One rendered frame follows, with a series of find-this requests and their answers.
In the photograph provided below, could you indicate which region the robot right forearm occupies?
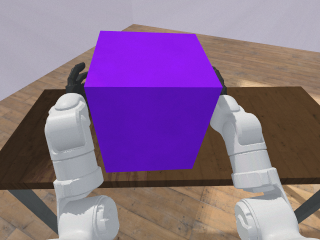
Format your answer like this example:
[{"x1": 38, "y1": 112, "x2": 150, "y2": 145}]
[{"x1": 210, "y1": 95, "x2": 299, "y2": 231}]

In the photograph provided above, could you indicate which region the left robot upper arm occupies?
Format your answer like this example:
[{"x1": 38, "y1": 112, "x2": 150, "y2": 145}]
[{"x1": 47, "y1": 195, "x2": 120, "y2": 240}]

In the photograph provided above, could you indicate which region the carton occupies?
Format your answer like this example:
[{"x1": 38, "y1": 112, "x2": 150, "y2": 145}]
[{"x1": 84, "y1": 30, "x2": 223, "y2": 173}]

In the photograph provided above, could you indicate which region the robot left forearm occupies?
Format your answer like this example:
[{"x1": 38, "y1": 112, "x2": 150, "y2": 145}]
[{"x1": 44, "y1": 93, "x2": 104, "y2": 236}]

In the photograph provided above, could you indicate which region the right robot upper arm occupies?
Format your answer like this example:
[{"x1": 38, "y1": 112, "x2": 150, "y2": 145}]
[{"x1": 234, "y1": 193, "x2": 320, "y2": 240}]

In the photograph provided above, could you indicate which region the right robot hand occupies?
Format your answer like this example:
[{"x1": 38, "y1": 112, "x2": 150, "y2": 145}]
[{"x1": 212, "y1": 66, "x2": 227, "y2": 96}]

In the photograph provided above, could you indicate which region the left robot hand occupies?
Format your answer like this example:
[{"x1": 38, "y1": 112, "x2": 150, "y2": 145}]
[{"x1": 65, "y1": 62, "x2": 89, "y2": 108}]

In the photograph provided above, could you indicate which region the table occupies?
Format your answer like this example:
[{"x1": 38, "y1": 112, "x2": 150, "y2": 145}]
[{"x1": 0, "y1": 86, "x2": 320, "y2": 235}]

